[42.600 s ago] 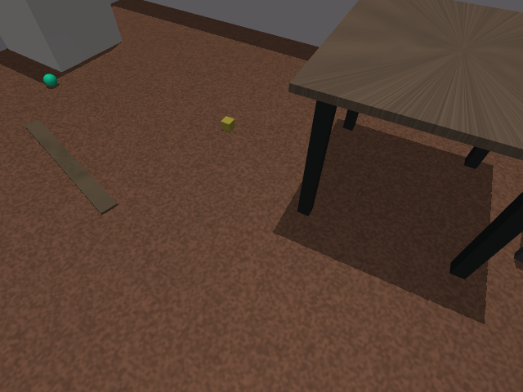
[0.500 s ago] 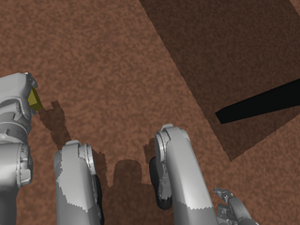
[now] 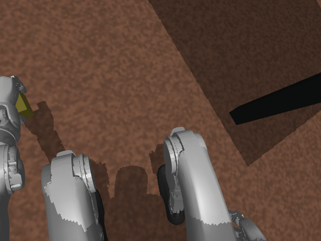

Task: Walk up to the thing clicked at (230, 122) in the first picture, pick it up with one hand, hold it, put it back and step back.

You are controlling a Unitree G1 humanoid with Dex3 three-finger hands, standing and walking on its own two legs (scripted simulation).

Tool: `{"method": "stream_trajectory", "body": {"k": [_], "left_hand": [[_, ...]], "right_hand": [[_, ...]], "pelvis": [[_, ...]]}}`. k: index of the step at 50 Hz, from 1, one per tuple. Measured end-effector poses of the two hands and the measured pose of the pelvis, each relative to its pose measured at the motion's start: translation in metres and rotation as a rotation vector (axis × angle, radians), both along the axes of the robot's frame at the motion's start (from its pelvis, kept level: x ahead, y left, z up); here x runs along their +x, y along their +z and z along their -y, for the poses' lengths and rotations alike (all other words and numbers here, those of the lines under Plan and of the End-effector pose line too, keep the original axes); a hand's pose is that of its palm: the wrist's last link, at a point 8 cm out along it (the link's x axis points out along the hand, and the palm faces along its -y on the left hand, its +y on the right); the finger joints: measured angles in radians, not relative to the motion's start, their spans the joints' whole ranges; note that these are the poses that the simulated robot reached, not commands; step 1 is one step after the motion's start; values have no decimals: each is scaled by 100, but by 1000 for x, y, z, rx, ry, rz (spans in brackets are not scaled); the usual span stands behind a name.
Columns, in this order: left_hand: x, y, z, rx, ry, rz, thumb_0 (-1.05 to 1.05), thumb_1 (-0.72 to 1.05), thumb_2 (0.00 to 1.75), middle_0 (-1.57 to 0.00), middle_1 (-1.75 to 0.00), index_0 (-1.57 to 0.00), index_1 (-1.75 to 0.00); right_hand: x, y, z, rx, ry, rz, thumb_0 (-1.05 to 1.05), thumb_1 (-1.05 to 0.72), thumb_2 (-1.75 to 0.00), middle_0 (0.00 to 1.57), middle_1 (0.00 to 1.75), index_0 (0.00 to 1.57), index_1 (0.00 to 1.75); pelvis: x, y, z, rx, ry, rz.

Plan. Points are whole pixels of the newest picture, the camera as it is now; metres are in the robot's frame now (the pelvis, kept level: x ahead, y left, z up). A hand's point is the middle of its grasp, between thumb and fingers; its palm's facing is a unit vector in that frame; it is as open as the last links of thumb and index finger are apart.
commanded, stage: lower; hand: left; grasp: from above
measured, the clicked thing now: (13, 106) +0.46 +0.29 -0.19
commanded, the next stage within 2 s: rest in 0.30 s
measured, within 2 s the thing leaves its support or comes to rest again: neither
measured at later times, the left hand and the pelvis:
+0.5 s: hand (24, 112) +0.46 +0.28 -0.23, palm faces -0.43 -0.15 -0.89, open 9.4 cm; pelvis +0.01 +0.00 -0.02, yaw -2 degrees
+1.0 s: hand (30, 114) +0.46 +0.28 -0.27, palm faces -0.43 -0.19 -0.88, open 9.4 cm; pelvis +0.01 +0.01 -0.03, yaw -5 degrees
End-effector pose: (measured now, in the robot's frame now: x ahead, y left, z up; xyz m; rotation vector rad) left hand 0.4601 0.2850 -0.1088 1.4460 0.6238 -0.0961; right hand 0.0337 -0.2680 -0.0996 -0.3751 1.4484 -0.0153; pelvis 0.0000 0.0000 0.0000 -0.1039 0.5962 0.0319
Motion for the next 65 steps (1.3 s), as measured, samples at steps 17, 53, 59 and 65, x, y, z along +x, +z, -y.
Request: {"method": "stream_trajectory", "body": {"k": [17,53,59,65], "left_hand": [[-1,-46,2,-22,-39,-19,-1,0,65,-72,-61,-76,-55],[5,-102,2,-41,-14,-11,-1,1,64,-71,-57,-76,-56],[4,-106,3,-49,-12,-18,-1,1,64,-71,-58,-76,-56],[3,-111,5,-58,-19,-13,-1,1,63,-71,-58,-76,-56]], "right_hand": [[7,-3,5,-14,63,-31,0,-90,-90,20,30,20,30],[-10,7,-12,37,168,-91,0,-89,-89,20,30,20,30],[-12,9,-14,49,187,-90,0,-90,-90,20,30,20,30],[-15,12,-18,59,200,-90,0,-90,-90,20,30,20,30]], "pelvis": [[6,-16,-1,-20,-10,13],[8,-32,-10,-86,-40,60],[7,-33,-11,-96,-44,70],[5,-33,-13,-104,-47,81]]}}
